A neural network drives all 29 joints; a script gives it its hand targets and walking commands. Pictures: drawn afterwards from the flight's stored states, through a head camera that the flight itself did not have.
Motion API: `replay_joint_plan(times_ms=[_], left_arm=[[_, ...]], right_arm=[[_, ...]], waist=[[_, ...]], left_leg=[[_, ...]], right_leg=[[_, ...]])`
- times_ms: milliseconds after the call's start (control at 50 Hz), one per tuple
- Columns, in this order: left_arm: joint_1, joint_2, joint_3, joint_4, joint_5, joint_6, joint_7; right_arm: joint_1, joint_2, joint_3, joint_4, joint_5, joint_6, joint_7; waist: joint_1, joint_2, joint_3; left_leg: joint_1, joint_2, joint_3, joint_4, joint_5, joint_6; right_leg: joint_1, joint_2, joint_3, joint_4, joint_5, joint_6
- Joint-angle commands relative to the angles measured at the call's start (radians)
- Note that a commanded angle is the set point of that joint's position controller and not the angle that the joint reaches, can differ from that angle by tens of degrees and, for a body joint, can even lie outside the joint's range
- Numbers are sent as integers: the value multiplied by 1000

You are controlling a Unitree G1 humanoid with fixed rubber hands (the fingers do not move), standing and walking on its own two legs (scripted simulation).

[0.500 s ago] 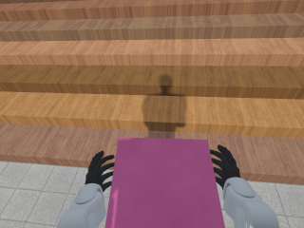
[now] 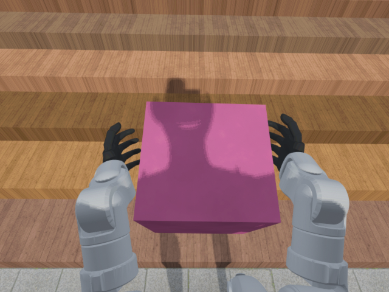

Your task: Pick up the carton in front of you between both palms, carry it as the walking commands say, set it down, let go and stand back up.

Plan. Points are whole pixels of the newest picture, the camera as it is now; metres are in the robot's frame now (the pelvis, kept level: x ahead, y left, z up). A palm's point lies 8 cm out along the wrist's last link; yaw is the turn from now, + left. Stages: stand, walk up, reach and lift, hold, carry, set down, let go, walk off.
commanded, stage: carry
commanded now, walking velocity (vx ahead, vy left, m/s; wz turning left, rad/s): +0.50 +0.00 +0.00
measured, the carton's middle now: (202, 178) +0.34 -0.01 +0.05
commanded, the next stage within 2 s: none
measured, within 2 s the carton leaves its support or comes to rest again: neither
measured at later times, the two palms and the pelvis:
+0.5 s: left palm (137, 65) +0.67 +0.13 +0.11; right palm (247, 63) +0.69 -0.18 +0.10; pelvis +0.35 -0.02 +0.00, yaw -1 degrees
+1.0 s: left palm out of the picture +1.03 +0.11 +0.30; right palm out of the picture +1.06 -0.20 +0.31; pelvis +0.72 -0.08 +0.12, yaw +1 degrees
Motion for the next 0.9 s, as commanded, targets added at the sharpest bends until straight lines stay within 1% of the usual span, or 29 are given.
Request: replay_joint_plan(times_ms=[0, 100, 140, 160, 180, 200, 220, 240, 260, 280, 320, 380, 420, 440, 460, 480, 500, 520, 540, 560, 600, 640, 660, 720, 760, 820, 840, 860, 880], left_arm=[[-579, -519, -523, 72, -120, -18, 2], [-634, -600, -531, 62, -197, 15, -21], [-586, -625, -507, 118, -196, 26, -25], [-564, -621, -500, 139, -178, 30, -24], [-537, -641, -495, 136, -162, 27, -26], [-540, -636, -498, 127, -160, 22, -29], [-553, -662, -519, 88, -171, 7, -36], [-554, -691, -546, 78, -193, 2, -45], [-570, -730, -564, 49, -216, -9, -53], [-610, -739, -589, -16, -248, -28, -63], [-741, -744, -660, -154, -292, -66, -70], [-737, -672, -711, -206, -344, -81, -76], [-621, -611, -717, -167, -342, -69, -77], [-542, -598, -694, -164, -303, -56, -80], [-556, -612, -687, -154, -295, -44, -80], [-583, -585, -656, -169, -274, -41, -70], [-460, -607, -616, -87, -230, -30, -64], [-429, -573, -554, -44, -192, -33, -60], [-379, -573, -486, -5, -132, -33, -56], [-419, -606, -456, -42, -103, -38, -59], [-497, -575, -431, -132, -80, -51, -52], [-542, -540, -444, -134, -86, -51, -43], [-525, -515, -440, -70, -72, -45, -37], [-476, -517, -472, 10, -46, -6, -35], [-500, -491, -465, 30, -39, 17, -28], [-569, -446, -434, 77, -45, 69, -9], [-588, -434, -426, 114, -42, 91, -4], [-667, -436, -419, 106, -51, 106, 1], [-658, -471, -439, 117, -82, 114, 5]], right_arm=[[-515, 531, 529, 81, 124, -3, -18], [-550, 580, 503, 46, 114, 19, -26], [-584, 598, 520, 17, 119, 31, -24], [-559, 592, 517, 31, 104, 38, -26], [-575, 601, 527, 10, 103, 41, -23], [-571, 631, 532, 8, 100, 44, -18], [-548, 681, 546, 11, 91, 37, -14], [-568, 681, 538, 8, 85, 27, -15], [-579, 685, 520, 4, 78, 21, -10], [-562, 704, 528, -15, 86, 6, -6], [-586, 703, 522, -86, 90, -31, -8], [-477, 628, 521, -44, 36, -52, -24], [-418, 581, 521, -25, 9, -39, -38], [-427, 597, 550, -56, 37, -37, -38], [-485, 598, 581, -112, 62, -38, -33], [-468, 608, 603, -88, 94, -29, -20], [-536, 623, 664, -143, 167, -34, -6], [-516, 666, 702, -140, 209, -26, 11], [-526, 702, 750, -149, 241, -27, 23], [-637, 743, 806, -248, 293, -36, 42], [-687, 759, 819, -232, 340, -23, 60], [-675, 760, 816, -193, 336, -21, 60], [-654, 740, 801, -148, 322, -10, 59], [-592, 678, 746, -58, 277, 26, 56], [-558, 653, 694, 26, 258, 48, 45], [-589, 577, 601, 55, 226, 88, 21], [-608, 549, 560, 100, 201, 105, 10], [-614, 560, 515, 146, 178, 117, -2], [-607, 543, 488, 144, 153, 124, -7]], waist=[[20, 116, -299], [9, 169, -332], [61, 119, -368], [113, 116, -420], [175, 24, -477], [191, -272, -500], [236, -392, -527], [261, -236, -534], [276, -155, -457], [233, -56, -439], [190, -30, -402], [152, -132, -321], [62, -151, -346], [-23, -268, -468], [-131, -230, -573], [-227, -57, -672], [-134, 302, -724], [-72, 231, -836], [-68, 125, -827], [-71, -4, -744], [-71, -9, -583], [-51, 35, -490], [-39, -11, -438], [-76, 36, -351], [-78, 75, -301], [8, 106, -174], [63, 157, -148], [110, 248, -201], [178, 318, -298]], left_leg=[[369, 229, -193, -134, 327, 79], [454, 217, -137, -2, 562, 110], [403, 193, -69, 169, 879, 67], [316, 151, -5, 349, 898, 25], [53, 99, -1, 584, 711, -29], [-394, -31, -27, 918, 159, -80], [-719, -113, -134, 1157, -291, -82], [-841, -64, -236, 1250, -342, -44], [-1005, -66, -249, 1366, -455, -17], [-1006, -4, -255, 1397, -409, -11], [-939, 20, -174, 1289, -335, -24], [-755, 35, -60, 1033, -316, 7], [-256, -60, 23, 663, -212, 37], [-37, -188, 101, 686, -158, 42], [142, -177, 77, 539, -45, 54], [374, -128, -184, 286, 63, 100], [504, 197, -772, 25, 512, 253], [573, 302, -994, 25, 707, 330], [601, 294, -970, 89, 631, 313], [545, 228, -846, 109, 453, 272], [514, 208, -746, 62, 293, 191], [486, 230, -684, 26, 261, 173], [485, 219, -632, -18, 250, 162], [480, 264, -554, -48, 370, 223], [540, 266, -543, -105, 277, 208], [226, 155, -311, -339, 178, 119], [11, 117, -186, -354, 405, 105], [-43, 125, -108, -219, 918, 81], [-11, 136, -32, -52, 1199, 62]], right_leg=[[-117, 3, -41, -161, 117, 11], [-41, 58, -117, -364, 37, -13], [133, 119, -174, -485, 49, -26], [343, 144, -195, -617, 191, -27], [680, 77, -73, -639, 342, -67], [1037, -188, 313, -586, 1000, -181], [1255, -274, 479, -582, 1241, -293], [1301, -284, 504, -610, 1043, -286], [1263, -286, 534, -643, 830, -277], [1167, -282, 474, -640, 653, -231], [1065, -235, 335, -688, 487, -166], [809, -149, 69, -817, 535, -106], [486, -59, -93, -819, 1022, -89], [464, -88, -82, -707, 1408, -105], [470, -82, -144, -424, 1491, -68], [368, -19, -90, -12, 1101, -4], [156, 190, -40, 426, 25, 67], [115, 236, 166, 747, -54, 32], [8, 180, 221, 796, -47, -5], [-86, 125, 222, 770, -114, -17], [-222, 95, 168, 660, -163, -6], [-275, 47, 127, 555, -200, -16], [-291, 49, 85, 516, -219, -21], [-447, 64, 39, 662, -269, -33], [-619, 29, 46, 694, -342, -49], [-330, 12, -105, 272, -239, -55], [-39, 36, -139, 9, -142, -52], [166, 107, -201, 11, -9, -49], [291, 166, -259, 26, 25, -43]])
